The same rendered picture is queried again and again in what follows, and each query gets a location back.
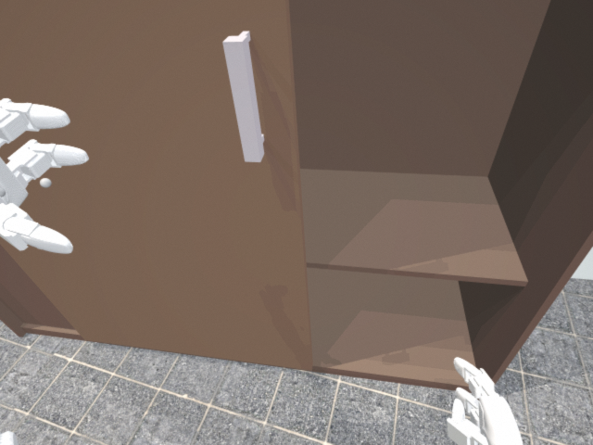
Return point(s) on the left robot hand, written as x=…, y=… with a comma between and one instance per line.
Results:
x=30, y=162

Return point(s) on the wardrobe door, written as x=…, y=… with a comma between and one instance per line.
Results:
x=178, y=243
x=24, y=298

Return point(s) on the right robot hand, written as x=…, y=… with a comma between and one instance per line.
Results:
x=492, y=421

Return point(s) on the handle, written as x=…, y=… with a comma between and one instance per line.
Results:
x=238, y=59

